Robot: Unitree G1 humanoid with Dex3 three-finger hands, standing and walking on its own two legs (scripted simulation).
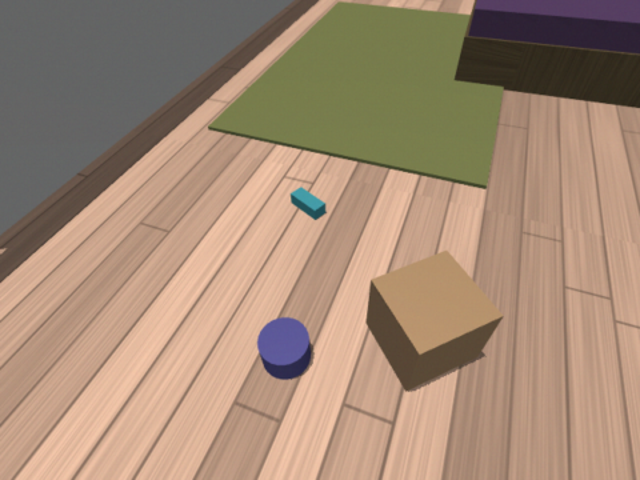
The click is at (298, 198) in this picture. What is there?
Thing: lying carton
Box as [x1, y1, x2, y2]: [291, 187, 325, 219]
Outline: 291,193 292,203 315,219 325,212 324,203 301,187
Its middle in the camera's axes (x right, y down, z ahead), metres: -0.07 -0.16 +1.78
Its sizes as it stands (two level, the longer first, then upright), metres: 0.164 0.066 0.058
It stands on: the floor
